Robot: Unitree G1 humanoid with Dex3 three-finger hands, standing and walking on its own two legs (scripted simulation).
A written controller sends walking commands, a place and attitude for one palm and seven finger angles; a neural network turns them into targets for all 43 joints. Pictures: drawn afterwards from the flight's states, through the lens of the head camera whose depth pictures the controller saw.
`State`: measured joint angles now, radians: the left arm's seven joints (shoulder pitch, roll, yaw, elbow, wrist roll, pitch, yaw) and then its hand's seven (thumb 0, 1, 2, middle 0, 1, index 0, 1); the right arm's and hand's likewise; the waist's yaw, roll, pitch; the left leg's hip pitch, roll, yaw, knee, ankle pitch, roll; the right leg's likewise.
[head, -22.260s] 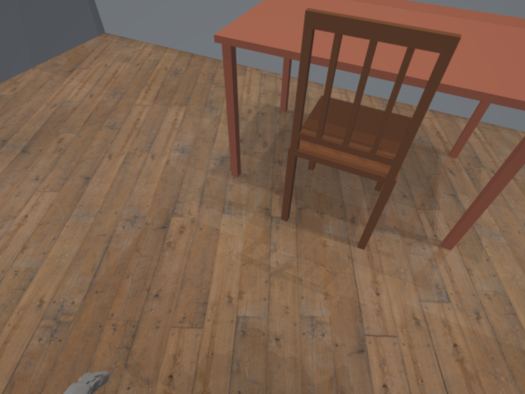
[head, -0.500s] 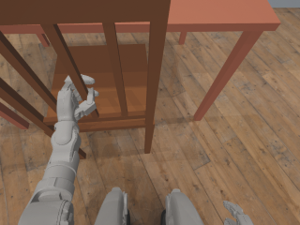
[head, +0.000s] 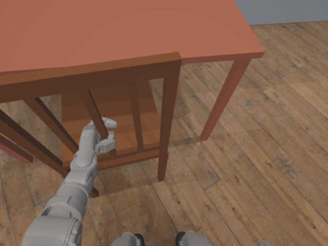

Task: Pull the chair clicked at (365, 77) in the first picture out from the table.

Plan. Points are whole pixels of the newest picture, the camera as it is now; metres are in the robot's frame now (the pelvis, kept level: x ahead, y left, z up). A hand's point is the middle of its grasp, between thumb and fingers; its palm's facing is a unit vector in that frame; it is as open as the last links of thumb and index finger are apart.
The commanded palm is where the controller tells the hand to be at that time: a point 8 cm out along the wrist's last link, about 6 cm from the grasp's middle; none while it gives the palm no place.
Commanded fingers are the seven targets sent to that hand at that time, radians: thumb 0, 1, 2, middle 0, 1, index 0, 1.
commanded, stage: step backward, pulling the chair out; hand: left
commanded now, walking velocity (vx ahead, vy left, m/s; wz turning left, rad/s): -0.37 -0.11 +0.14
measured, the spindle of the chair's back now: (102, 129) +0.42 +0.16 -0.04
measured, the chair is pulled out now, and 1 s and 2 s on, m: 0.08 0.17 0.21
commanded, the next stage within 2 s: none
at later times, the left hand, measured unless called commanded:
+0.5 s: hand (124, 168) +0.31 +0.09 -0.06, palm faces +0.04 -0.98 -0.17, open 5.1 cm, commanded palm +0.30 +0.14 -0.05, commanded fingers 0.00 0.90 0.90 -0.50 -1.45 -0.50 -1.45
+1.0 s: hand (123, 172) +0.30 +0.09 -0.06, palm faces +0.04 -0.98 -0.18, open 5.2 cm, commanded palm +0.30 +0.15 -0.05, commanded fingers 0.00 0.90 0.90 -0.50 -1.45 -0.50 -1.45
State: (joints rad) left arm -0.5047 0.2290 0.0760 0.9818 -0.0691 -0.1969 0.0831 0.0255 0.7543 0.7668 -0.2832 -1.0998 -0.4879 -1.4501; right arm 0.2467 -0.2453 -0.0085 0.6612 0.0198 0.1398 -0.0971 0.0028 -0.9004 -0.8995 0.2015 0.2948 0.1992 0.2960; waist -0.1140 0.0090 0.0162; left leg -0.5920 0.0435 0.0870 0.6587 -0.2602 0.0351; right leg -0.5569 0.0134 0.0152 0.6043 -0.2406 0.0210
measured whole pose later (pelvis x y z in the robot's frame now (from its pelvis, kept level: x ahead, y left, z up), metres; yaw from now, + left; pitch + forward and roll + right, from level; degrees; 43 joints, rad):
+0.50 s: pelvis -0.06 -0.03 +0.00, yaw +2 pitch +5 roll -1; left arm -0.52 0.15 0.03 1.08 -0.08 -0.23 0.14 0.03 0.73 0.78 -0.29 -1.08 -0.50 -1.45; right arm 0.18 -0.31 -0.01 0.74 0.07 0.05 -0.12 0.00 -0.90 -0.90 0.20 0.29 0.20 0.30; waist -0.10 0.04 0.10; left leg -0.53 0.03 0.01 0.56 -0.12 0.00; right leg -0.49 0.03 -0.04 0.54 -0.14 -0.02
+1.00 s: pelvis -0.06 -0.03 +0.00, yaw +3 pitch +4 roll +0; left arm -0.52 0.14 0.03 1.07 -0.06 -0.23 0.12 0.03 0.70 0.81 -0.30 -1.10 -0.50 -1.45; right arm 0.18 -0.24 0.02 0.77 0.04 -0.01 -0.12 0.01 -0.90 -0.90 0.21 0.30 0.20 0.30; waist -0.08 0.05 0.13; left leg -0.53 0.00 -0.01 0.62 -0.22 -0.01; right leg -0.49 0.01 -0.03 0.58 -0.16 -0.02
